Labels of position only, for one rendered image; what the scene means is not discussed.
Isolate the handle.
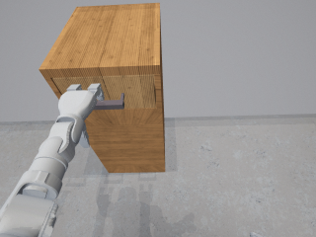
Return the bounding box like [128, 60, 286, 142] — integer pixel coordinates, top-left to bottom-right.
[94, 93, 124, 111]

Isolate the left robot forearm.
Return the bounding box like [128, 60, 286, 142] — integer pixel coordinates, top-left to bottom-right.
[0, 114, 85, 222]

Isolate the drawer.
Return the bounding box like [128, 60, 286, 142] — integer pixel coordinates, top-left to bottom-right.
[52, 74, 156, 109]

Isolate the left robot hand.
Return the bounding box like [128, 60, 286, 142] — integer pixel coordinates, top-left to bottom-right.
[58, 83, 105, 148]

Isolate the left robot upper arm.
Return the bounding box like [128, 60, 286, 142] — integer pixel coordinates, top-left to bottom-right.
[0, 194, 58, 237]

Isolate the cabinet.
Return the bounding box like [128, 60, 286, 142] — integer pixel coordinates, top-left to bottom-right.
[39, 2, 166, 173]

